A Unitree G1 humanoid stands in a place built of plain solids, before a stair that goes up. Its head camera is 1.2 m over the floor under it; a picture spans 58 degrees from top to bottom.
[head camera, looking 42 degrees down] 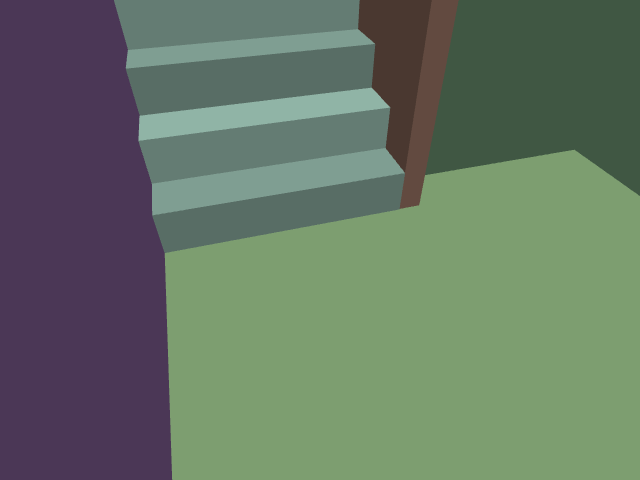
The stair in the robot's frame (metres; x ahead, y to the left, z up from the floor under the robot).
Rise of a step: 0.19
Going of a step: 0.21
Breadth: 1.02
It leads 16 degrees to the left of straight ahead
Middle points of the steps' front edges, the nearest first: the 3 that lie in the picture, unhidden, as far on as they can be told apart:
1.39 0.13 0.20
1.60 0.19 0.39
1.81 0.25 0.58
